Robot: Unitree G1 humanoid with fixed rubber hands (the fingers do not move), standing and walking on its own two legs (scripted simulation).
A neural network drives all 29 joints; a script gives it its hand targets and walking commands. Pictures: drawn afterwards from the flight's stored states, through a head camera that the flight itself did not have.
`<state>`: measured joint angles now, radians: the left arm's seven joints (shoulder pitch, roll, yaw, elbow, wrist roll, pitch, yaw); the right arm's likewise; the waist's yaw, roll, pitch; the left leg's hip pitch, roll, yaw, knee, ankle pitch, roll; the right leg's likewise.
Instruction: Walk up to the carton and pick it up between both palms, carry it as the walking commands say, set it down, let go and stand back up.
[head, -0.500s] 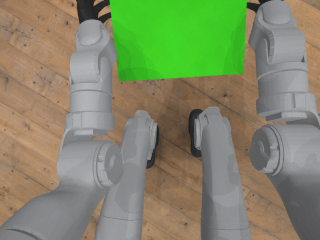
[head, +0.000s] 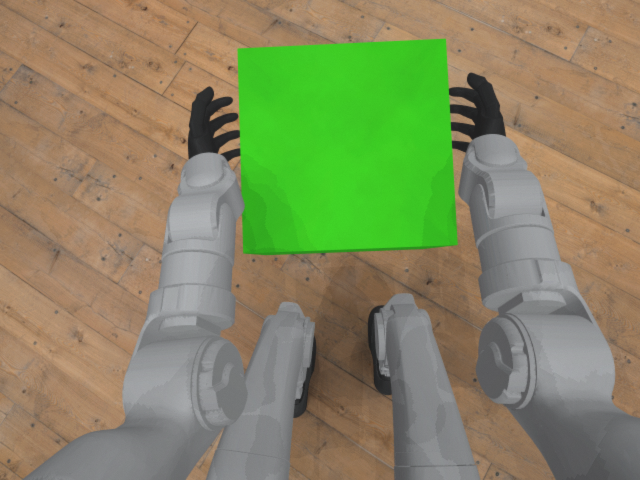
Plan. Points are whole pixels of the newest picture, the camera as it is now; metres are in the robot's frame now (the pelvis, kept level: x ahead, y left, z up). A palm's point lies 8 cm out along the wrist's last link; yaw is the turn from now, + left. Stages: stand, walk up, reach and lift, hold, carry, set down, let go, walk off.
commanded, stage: reach and lift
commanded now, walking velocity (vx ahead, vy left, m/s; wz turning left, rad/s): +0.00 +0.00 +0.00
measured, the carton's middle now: (342, 162) +0.49 +0.00 -0.13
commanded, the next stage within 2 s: none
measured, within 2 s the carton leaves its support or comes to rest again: neither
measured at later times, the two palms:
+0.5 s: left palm (163, 131) +0.44 +0.16 +0.07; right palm (526, 109) +0.46 -0.16 +0.06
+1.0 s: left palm (97, 115) +0.42 +0.16 +0.14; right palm (565, 88) +0.44 -0.16 +0.13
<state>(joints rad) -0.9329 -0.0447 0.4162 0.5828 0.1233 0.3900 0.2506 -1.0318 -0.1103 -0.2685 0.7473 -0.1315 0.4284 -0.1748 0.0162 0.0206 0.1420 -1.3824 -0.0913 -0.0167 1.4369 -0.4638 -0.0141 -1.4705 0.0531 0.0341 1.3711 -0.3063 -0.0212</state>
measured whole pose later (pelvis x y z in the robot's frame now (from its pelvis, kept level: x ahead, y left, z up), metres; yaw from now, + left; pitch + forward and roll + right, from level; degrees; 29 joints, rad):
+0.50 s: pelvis +0.07 +0.00 +0.10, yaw +1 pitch +25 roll +1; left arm -0.60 -0.15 0.45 0.61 0.26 0.29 0.14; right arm -0.67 0.03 -0.36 0.69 -0.28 0.34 -0.09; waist 0.02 0.04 -0.14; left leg -1.05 -0.08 -0.07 0.98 -0.37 -0.01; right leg -1.12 0.04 0.02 0.93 -0.25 -0.03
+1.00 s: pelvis +0.08 +0.00 +0.15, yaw +0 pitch +14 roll +1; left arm -0.45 -0.18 0.44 0.53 0.28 0.35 0.08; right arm -0.50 0.09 -0.35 0.59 -0.32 0.39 -0.07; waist 0.03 0.05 -0.10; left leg -0.63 -0.07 -0.08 0.65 -0.27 0.00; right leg -0.71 0.04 0.03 0.62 -0.16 -0.03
